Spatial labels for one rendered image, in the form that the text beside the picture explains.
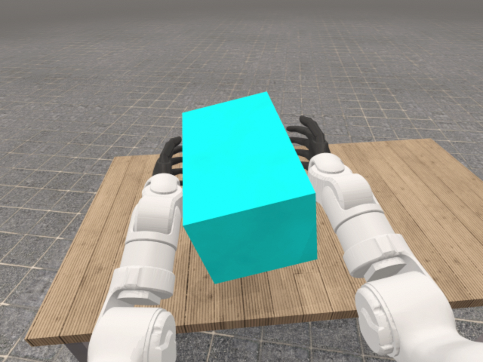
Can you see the robot right forearm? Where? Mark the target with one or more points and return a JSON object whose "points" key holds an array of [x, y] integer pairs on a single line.
{"points": [[372, 250]]}

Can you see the left robot upper arm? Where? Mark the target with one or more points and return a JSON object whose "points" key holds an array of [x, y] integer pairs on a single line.
{"points": [[134, 334]]}

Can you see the table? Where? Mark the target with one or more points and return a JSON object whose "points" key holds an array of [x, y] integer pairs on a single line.
{"points": [[426, 194]]}

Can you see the robot left forearm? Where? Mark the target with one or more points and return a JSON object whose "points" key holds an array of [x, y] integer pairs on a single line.
{"points": [[146, 273]]}

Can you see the right robot upper arm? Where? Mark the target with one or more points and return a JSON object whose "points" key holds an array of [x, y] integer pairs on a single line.
{"points": [[406, 317]]}

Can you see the carton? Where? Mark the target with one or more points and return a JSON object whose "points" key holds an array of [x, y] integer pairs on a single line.
{"points": [[248, 204]]}

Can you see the robot left hand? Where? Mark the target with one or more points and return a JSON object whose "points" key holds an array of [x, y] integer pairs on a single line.
{"points": [[165, 160]]}

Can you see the robot right hand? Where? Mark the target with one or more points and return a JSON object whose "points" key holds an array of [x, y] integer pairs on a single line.
{"points": [[316, 143]]}

